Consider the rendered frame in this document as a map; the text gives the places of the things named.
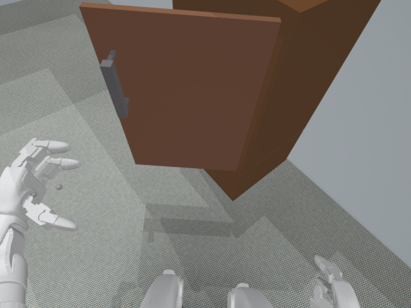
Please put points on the handle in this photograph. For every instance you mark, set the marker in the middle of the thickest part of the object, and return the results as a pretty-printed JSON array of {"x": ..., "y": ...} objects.
[{"x": 110, "y": 75}]

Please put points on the right robot shin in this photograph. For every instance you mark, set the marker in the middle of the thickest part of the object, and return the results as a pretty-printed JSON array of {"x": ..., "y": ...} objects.
[{"x": 242, "y": 285}]

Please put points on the robot left hand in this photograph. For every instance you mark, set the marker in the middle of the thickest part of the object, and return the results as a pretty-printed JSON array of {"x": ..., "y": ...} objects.
[{"x": 17, "y": 183}]

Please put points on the robot right hand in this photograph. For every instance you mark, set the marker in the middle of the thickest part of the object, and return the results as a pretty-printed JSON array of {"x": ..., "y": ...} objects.
[{"x": 339, "y": 292}]

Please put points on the cupboard door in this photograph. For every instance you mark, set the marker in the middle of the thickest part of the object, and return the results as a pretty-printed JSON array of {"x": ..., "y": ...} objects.
[{"x": 192, "y": 78}]

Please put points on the robot left thigh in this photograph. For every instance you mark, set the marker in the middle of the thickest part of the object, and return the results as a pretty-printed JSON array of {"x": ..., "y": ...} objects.
[{"x": 165, "y": 292}]

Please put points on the left robot forearm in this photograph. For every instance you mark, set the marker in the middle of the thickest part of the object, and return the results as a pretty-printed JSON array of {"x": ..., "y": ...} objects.
[{"x": 13, "y": 266}]

